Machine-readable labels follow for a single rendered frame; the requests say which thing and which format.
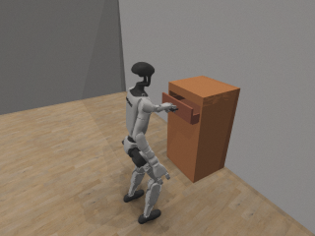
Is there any humanoid robot torso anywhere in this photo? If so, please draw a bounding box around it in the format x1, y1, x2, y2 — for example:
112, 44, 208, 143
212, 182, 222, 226
123, 90, 151, 158

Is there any right robot thigh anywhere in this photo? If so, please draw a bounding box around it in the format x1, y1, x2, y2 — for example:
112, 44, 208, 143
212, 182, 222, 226
131, 148, 159, 190

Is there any right robot forearm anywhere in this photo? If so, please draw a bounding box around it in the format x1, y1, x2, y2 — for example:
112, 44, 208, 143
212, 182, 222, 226
135, 134, 159, 168

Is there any drawer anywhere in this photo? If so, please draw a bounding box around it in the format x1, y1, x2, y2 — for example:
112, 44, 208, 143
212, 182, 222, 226
161, 92, 201, 125

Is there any left robot hand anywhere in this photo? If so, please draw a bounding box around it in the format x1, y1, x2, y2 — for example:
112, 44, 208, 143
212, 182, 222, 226
162, 102, 177, 113

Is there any cabinet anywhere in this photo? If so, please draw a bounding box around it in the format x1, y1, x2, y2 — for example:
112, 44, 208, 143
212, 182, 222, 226
166, 76, 240, 183

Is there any right robot hand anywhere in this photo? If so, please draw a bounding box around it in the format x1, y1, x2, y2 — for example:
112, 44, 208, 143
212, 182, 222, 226
153, 164, 170, 185

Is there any right robot upper arm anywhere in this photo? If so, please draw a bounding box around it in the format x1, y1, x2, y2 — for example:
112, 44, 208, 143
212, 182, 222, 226
132, 97, 154, 142

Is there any left robot forearm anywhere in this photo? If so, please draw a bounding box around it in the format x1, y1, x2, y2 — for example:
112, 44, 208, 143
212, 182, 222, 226
153, 104, 163, 113

